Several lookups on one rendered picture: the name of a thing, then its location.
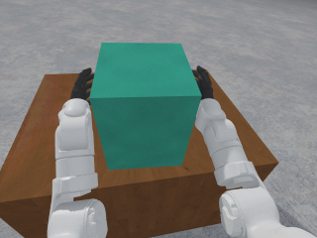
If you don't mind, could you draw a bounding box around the right robot forearm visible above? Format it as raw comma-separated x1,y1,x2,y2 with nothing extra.
194,98,280,221

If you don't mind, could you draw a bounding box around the pedestal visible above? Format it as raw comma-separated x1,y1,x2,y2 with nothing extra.
0,69,278,238

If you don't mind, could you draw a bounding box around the robot right upper arm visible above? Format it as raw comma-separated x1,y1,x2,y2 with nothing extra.
219,185,317,238

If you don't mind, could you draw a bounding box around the robot left upper arm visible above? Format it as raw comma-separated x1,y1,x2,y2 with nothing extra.
48,198,108,238

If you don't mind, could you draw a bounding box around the left robot forearm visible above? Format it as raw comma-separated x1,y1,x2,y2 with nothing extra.
47,98,98,238

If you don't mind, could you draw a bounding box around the right robot hand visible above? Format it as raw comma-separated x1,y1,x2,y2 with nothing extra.
192,65,214,100

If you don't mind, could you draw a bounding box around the carton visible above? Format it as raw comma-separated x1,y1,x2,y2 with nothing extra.
89,43,202,171

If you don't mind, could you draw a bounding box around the left robot hand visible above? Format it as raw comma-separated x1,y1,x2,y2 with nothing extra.
69,67,94,105

